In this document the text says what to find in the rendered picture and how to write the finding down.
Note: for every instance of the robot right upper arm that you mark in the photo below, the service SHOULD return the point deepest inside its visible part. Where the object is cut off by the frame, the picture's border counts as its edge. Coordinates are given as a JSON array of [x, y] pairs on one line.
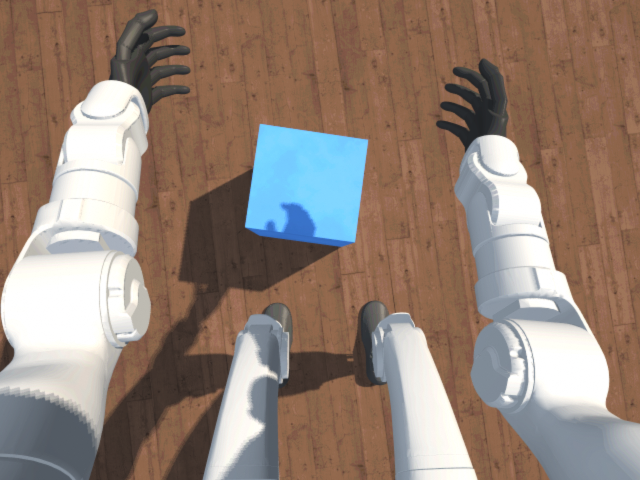
[[550, 381]]

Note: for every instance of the left robot shin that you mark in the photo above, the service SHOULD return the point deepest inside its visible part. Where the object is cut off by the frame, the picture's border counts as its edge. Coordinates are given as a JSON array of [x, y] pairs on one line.
[[259, 319]]

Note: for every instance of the robot left hand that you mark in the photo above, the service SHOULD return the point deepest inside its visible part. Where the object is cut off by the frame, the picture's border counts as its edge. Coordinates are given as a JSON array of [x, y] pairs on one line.
[[133, 58]]

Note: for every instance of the robot right forearm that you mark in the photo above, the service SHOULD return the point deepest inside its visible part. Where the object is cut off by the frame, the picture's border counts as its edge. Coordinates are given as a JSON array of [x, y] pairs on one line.
[[517, 278]]

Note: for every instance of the carton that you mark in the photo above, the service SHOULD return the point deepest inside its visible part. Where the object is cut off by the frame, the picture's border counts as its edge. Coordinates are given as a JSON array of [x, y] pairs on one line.
[[306, 186]]

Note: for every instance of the robot left forearm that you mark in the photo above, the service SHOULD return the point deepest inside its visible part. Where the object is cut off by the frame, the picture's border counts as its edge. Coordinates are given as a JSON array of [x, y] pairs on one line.
[[96, 182]]

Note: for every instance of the robot right hand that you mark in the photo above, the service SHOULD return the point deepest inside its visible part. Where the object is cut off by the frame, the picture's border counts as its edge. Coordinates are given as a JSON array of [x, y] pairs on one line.
[[490, 117]]

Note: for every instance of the robot right foot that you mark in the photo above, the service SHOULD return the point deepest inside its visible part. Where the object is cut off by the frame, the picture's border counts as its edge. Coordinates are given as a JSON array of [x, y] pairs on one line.
[[373, 312]]

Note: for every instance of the robot left upper arm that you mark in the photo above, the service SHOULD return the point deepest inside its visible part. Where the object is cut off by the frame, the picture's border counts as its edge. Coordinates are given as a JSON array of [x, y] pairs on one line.
[[68, 317]]

